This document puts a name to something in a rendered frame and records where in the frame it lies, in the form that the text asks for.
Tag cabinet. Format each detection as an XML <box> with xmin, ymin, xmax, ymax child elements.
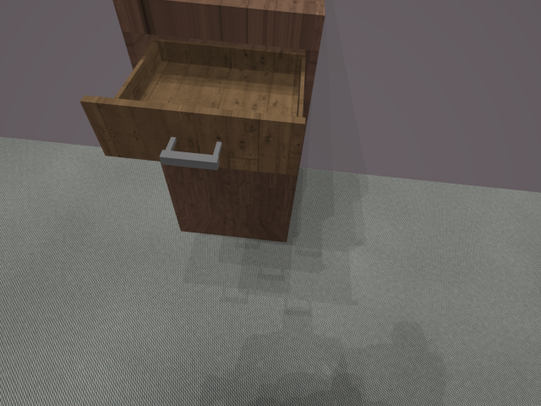
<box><xmin>113</xmin><ymin>0</ymin><xmax>325</xmax><ymax>242</ymax></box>

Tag handle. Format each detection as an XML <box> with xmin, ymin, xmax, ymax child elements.
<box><xmin>159</xmin><ymin>137</ymin><xmax>222</xmax><ymax>170</ymax></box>

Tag drawer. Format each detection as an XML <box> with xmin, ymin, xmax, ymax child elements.
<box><xmin>80</xmin><ymin>39</ymin><xmax>306</xmax><ymax>176</ymax></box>

